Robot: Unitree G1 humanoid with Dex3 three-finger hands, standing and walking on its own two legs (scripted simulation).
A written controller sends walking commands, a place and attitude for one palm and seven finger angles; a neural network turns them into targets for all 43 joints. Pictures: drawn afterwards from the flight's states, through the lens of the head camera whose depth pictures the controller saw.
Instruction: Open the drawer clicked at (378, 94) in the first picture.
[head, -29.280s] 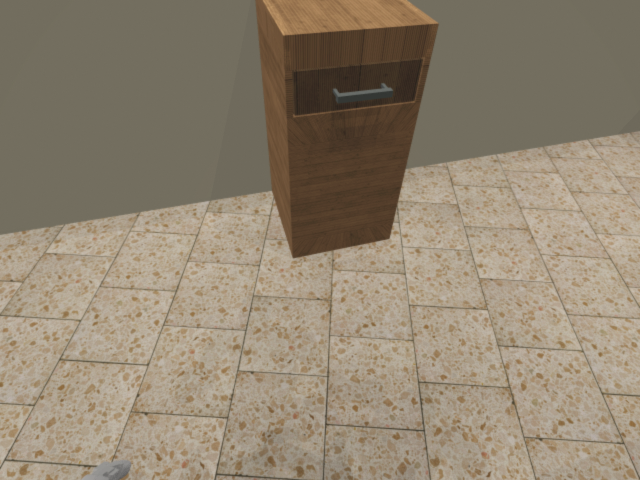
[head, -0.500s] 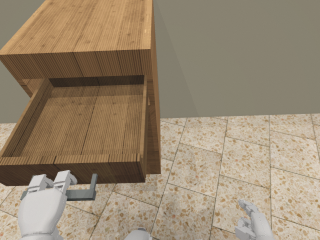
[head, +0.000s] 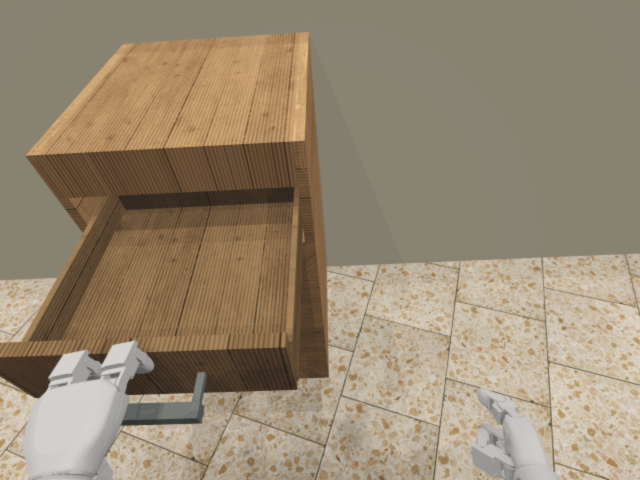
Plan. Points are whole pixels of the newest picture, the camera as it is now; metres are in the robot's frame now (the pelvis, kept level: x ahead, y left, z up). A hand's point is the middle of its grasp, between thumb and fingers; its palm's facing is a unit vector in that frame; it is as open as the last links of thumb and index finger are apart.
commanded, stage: lift the hand off the handle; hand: left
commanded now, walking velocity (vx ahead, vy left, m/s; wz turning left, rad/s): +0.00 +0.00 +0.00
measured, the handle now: (139, 398) +0.22 +0.27 -0.01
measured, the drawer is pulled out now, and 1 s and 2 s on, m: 0.29 0.29 0.29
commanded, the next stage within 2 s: draw the hand back to the body in 0.80 s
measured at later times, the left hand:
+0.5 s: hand (76, 404) +0.17 +0.26 +0.10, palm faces +0.04 -0.08 -1.00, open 13.8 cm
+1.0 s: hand (68, 394) +0.17 +0.26 +0.12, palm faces +0.03 -0.14 -0.99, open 13.8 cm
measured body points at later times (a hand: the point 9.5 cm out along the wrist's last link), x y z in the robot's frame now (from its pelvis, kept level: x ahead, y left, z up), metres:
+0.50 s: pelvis +0.01 +0.00 +0.02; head +0.01 -0.04 +0.47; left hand +0.16 +0.26 +0.15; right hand +0.23 -0.21 -0.07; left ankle +0.01 +0.13 -0.70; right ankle -0.02 -0.11 -0.70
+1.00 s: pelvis +0.01 +0.02 +0.03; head +0.01 -0.02 +0.48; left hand +0.16 +0.26 +0.18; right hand +0.24 -0.18 -0.05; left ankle +0.01 +0.13 -0.70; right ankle -0.02 -0.11 -0.70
